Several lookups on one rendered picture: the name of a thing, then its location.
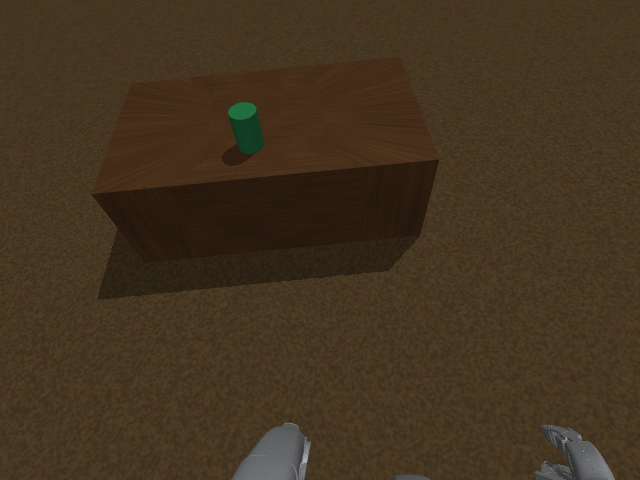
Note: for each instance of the right robot hand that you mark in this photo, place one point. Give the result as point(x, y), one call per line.
point(584, 460)

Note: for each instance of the can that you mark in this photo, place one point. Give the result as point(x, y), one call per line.
point(246, 127)

